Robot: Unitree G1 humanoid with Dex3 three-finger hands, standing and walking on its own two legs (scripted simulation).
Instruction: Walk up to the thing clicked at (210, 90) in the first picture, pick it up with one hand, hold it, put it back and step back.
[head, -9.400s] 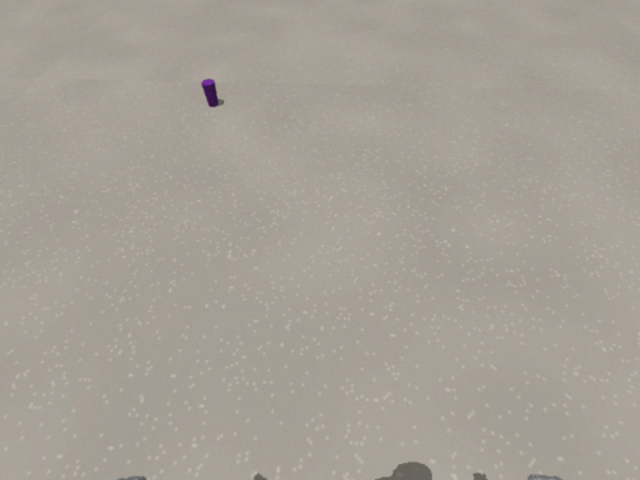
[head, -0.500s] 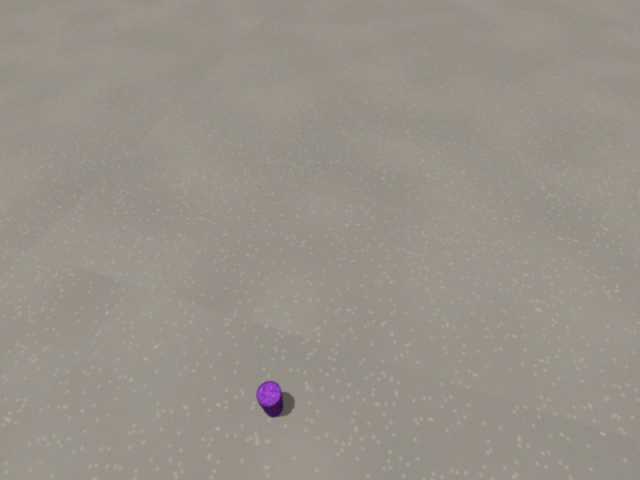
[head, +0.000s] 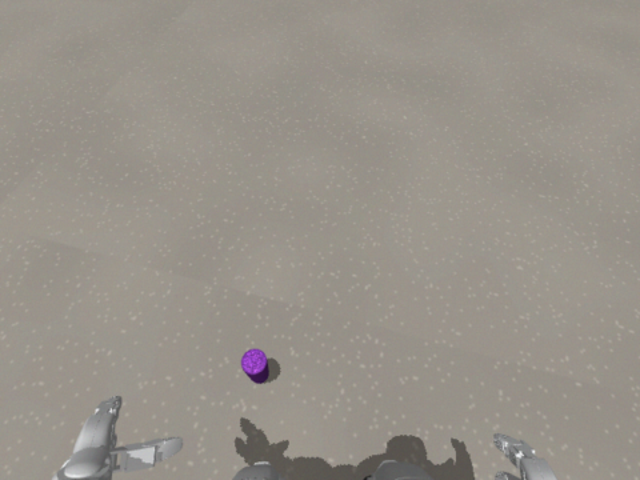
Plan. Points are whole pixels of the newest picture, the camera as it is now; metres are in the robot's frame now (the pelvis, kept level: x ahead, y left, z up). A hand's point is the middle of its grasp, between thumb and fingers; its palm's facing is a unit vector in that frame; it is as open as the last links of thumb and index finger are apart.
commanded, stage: go down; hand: left
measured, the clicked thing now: (257, 368) +0.42 +0.18 -0.69
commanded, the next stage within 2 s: none
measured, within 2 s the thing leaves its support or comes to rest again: neither
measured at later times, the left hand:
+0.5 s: hand (136, 464) +0.15 +0.28 -0.17, palm faces +0.09 -0.94 -0.32, open 17.1 cm
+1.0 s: hand (130, 466) +0.15 +0.30 -0.20, palm faces +0.14 -0.94 -0.31, open 17.0 cm
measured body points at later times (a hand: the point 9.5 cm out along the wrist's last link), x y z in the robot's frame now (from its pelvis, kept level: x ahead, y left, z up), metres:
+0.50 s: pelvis +0.01 +0.01 -0.05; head +0.08 +0.03 +0.39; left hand +0.15 +0.32 -0.15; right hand +0.18 -0.24 -0.13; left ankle +0.01 +0.13 -0.72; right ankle +0.00 -0.13 -0.72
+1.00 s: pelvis -0.01 +0.01 -0.09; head +0.09 +0.03 +0.34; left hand +0.14 +0.34 -0.18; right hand +0.16 -0.24 -0.18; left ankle +0.01 +0.13 -0.72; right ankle +0.00 -0.13 -0.72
